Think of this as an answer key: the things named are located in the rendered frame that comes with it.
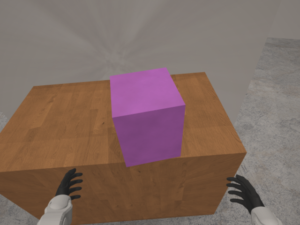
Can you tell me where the carton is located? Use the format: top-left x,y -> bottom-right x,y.
110,67 -> 186,167

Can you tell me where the robot left hand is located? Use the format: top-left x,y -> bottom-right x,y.
55,168 -> 83,200

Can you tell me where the robot right hand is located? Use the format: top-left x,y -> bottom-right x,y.
226,175 -> 264,215

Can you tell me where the pedestal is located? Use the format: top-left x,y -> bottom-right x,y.
0,72 -> 247,225

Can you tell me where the robot left forearm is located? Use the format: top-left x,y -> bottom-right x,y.
37,195 -> 73,225

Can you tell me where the robot right forearm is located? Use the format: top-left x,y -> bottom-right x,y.
251,207 -> 284,225

